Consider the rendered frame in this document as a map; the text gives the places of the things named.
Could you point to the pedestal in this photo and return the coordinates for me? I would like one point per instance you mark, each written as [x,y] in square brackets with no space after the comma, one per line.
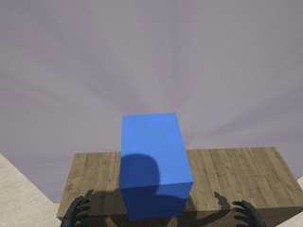
[220,176]

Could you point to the right robot hand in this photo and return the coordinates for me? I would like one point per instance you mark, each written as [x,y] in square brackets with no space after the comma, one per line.
[253,218]

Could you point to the carton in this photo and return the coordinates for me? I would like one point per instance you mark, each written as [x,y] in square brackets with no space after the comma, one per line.
[155,176]

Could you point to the left robot hand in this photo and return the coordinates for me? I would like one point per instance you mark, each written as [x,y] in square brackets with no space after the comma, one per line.
[70,218]

